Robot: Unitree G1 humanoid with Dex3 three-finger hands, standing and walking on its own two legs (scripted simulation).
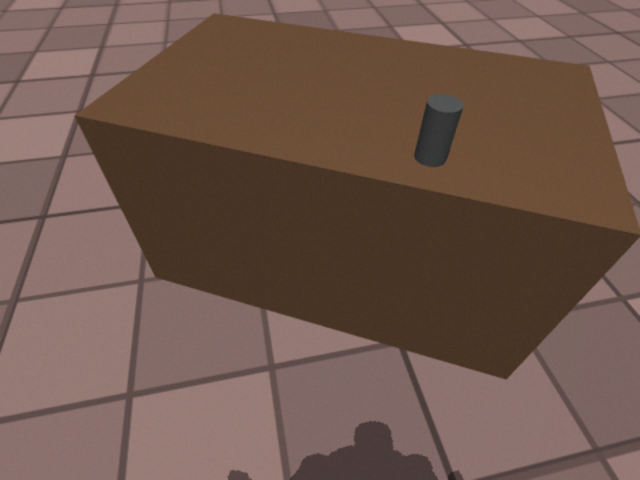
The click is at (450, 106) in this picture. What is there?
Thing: squat round
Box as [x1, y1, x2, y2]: [414, 94, 462, 166]
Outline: 450,95 436,94 430,96 427,99 414,154 415,158 422,164 429,166 437,166 444,163 462,109 462,102 459,99
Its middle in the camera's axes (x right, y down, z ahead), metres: +0.26 -0.24 +0.86
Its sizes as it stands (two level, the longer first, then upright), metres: 0.074 0.074 0.136
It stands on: a support 0.70 m high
